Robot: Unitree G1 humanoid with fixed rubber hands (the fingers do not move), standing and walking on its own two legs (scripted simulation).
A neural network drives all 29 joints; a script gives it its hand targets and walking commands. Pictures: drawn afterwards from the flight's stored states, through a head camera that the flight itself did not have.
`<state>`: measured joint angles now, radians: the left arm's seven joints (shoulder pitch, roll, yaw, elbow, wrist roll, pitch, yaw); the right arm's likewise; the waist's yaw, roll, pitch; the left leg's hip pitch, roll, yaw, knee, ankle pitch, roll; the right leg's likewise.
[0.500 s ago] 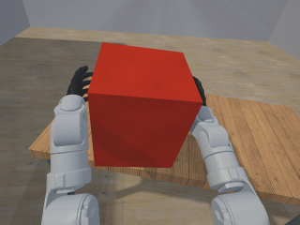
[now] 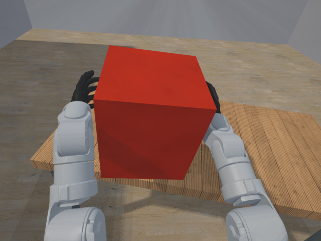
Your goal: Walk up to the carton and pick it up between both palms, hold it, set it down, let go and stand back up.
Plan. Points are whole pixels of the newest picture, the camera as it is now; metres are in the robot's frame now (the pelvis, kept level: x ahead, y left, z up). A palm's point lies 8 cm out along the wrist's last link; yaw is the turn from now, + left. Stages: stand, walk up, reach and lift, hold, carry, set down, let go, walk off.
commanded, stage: hold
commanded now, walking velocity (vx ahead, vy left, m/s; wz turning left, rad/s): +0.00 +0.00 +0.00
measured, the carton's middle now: (148, 116) +0.37 +0.01 +0.17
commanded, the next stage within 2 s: none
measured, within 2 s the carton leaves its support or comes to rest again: neither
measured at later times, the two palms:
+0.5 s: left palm (83, 103) +0.36 +0.16 +0.22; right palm (213, 112) +0.36 -0.14 +0.20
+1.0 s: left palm (84, 103) +0.36 +0.15 +0.22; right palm (214, 113) +0.36 -0.15 +0.20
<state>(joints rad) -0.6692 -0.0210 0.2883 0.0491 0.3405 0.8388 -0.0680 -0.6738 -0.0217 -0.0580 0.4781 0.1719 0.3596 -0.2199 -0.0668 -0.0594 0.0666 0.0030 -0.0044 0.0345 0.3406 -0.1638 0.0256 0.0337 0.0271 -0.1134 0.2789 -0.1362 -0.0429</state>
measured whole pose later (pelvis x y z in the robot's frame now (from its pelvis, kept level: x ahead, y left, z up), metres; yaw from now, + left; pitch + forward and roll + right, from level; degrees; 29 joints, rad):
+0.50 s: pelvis +0.00 +0.00 +0.00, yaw +0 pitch -10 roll -1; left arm -0.66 -0.02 0.27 0.04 0.33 0.83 -0.06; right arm -0.67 -0.02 -0.07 0.46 0.16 0.36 -0.21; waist -0.08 -0.05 0.06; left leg 0.00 -0.01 0.03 0.34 -0.17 0.03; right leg 0.03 0.03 -0.11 0.28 -0.14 -0.04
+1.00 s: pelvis +0.00 +0.00 +0.00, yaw +0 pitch -10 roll +0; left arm -0.69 -0.02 0.29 0.09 0.34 0.82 -0.06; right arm -0.69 -0.01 -0.09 0.50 0.15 0.35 -0.21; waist -0.07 -0.06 0.05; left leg 0.00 -0.01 0.03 0.33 -0.15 0.02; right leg 0.02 0.03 -0.12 0.29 -0.14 -0.04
